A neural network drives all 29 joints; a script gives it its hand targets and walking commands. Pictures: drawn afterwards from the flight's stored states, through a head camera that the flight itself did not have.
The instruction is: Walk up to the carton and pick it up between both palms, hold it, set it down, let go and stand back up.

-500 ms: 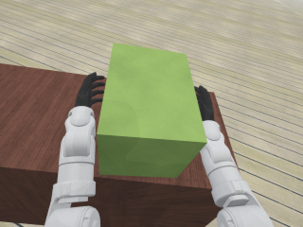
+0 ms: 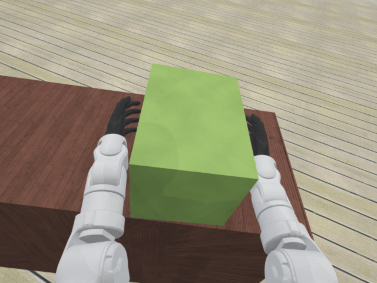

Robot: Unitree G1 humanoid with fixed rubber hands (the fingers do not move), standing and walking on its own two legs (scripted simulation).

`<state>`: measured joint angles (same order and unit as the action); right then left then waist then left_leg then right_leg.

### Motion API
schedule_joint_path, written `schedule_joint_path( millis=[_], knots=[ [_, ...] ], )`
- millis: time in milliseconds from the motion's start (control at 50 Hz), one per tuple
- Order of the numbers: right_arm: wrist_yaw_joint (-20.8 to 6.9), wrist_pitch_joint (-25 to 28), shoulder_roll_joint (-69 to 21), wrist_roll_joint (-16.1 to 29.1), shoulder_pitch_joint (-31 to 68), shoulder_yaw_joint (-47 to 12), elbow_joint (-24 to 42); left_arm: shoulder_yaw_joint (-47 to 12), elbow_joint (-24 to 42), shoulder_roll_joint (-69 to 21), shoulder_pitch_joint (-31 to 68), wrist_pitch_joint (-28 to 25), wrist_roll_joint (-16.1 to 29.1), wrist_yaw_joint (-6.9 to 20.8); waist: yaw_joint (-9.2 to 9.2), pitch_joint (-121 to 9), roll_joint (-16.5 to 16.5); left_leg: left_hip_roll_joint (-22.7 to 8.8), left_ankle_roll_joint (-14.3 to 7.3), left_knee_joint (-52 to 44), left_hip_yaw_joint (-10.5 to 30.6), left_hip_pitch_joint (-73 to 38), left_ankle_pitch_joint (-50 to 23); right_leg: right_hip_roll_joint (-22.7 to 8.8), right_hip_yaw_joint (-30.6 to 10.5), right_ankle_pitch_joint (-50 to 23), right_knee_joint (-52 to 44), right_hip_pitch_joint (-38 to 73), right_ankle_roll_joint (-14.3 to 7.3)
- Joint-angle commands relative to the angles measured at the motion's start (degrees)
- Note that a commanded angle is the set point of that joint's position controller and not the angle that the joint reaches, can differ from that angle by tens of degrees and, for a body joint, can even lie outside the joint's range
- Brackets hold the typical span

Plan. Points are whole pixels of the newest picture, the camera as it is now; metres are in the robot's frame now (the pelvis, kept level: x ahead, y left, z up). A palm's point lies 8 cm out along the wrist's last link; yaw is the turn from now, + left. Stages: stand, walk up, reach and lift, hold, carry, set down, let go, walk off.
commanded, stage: set down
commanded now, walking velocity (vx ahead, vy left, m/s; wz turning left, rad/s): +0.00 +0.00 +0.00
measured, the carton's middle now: (187, 143) +0.43 +0.00 +0.08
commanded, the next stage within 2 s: none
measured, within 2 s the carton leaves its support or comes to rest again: rests again in 1.68 s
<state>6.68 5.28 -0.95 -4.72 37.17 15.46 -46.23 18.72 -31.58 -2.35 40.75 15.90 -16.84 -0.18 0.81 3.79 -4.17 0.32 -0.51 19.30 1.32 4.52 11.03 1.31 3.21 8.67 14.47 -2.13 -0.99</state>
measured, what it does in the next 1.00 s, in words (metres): stands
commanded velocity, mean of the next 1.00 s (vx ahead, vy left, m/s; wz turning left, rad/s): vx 0.00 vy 0.00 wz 0.00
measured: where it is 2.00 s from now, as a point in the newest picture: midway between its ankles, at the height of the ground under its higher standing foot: outside the picture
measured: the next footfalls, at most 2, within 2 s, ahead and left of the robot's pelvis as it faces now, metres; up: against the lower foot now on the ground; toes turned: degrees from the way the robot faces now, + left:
none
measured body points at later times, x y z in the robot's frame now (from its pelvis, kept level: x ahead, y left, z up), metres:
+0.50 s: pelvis +0.01 +0.00 +0.00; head +0.04 +0.03 +0.45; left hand +0.44 +0.15 +0.09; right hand +0.42 -0.15 +0.09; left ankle +0.00 +0.11 -0.75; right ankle +0.00 -0.11 -0.75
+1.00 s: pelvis +0.02 +0.00 +0.00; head +0.07 +0.02 +0.45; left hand +0.45 +0.15 +0.07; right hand +0.43 -0.15 +0.06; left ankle +0.00 +0.11 -0.75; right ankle +0.00 -0.11 -0.75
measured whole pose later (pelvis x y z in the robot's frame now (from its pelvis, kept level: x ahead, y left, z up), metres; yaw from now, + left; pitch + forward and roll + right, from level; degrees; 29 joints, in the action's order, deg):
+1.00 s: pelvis +0.02 +0.00 +0.00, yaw -1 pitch +7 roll -1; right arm 2.9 10.6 -3.7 -18.0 39.0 27.8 -50.8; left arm 23.2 -48.0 -1.9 43.2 1.7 -17.6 -1.0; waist -0.9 -2.0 -1.4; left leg 0.0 -0.7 20.2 0.1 15.2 12.1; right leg 1.5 2.1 9.0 14.9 -13.0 -0.7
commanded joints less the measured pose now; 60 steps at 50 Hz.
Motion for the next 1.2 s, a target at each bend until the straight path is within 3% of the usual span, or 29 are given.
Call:
schedule_joint_path(
  millis=[0,280,560,820,840,900,1020,1180],
  knots=[
    [-7.19,5.21,-23.82,-2.73,43.68,-13.33,10.58,-18.91,-0.69,-29.37,31.38,-3.48,2.69,6.59,-0.59,-30.10,5.42,-0.05,3.37,-1.54,-5.09,-5.05,-19.36,-0.18,3.76,-17.10,0.80,9.02,2.21],
    [-8.46,6.27,-26.67,-8.46,42.57,-7.81,5.49,-14.52,-7.14,-29.09,34.22,-8.40,1.46,6.55,-0.52,-33.55,4.93,0.18,3.27,-1.85,-6.32,-1.19,-20.18,-0.82,2.64,-23.35,2.34,12.44,2.74],
    [-9.56,7.18,-28.22,-9.91,40.94,-7.42,3.80,-13.97,-8.81,-29.70,34.14,-11.01,1.31,5.45,-1.15,-37.26,5.95,-0.61,4.11,0.70,-6.07,-2.33,-28.96,-0.40,2.56,-28.55,3.86,10.34,2.29],
    [-10.41,7.97,-29.79,-12.19,39.62,-6.08,2.10,-12.66,-10.82,-30.05,34.55,-13.27,1.09,4.66,-1.55,-40.78,5.74,-1.34,3.91,1.70,-6.07,-1.44,-32.08,-0.61,2.06,-31.77,4.85,8.84,2.04],
    [-10.65,8.81,-31.36,-13.49,39.59,-5.06,3.00,-12.83,-11.70,-30.37,34.90,-14.18,0.19,4.50,-2.19,-43.78,9.08,-0.67,4.49,2.58,-6.26,-0.01,-32.68,-0.54,3.07,-31.36,4.87,6.72,1.95],
    [-11.01,9.45,-31.04,-14.78,38.54,-4.40,1.93,-12.13,-13.13,-30.08,33.83,-15.84,-0.38,4.02,-1.60,-43.09,7.83,-1.07,4.64,3.78,-6.02,-2.64,-34.71,-0.07,3.33,-31.82,4.97,5.64,1.93],
    [-10.44,10.93,-32.20,-16.30,38.13,-4.80,-0.09,-11.12,-16.29,-29.56,33.64,-18.37,0.04,4.68,-1.00,-42.53,4.59,-0.91,3.52,2.66,-5.94,2.98,-32.13,-0.68,2.43,-36.26,6.50,9.39,2.62],
    [-10.48,13.18,-33.16,-17.59,38.14,-4.56,-2.38,-10.75,-19.72,-29.50,35.57,-22.56,0.01,4.18,-0.98,-44.63,4.34,-1.28,3.48,2.22,-5.70,4.84,-30.86,-0.82,1.95,-35.72,6.63,9.59,2.19]
  ],
)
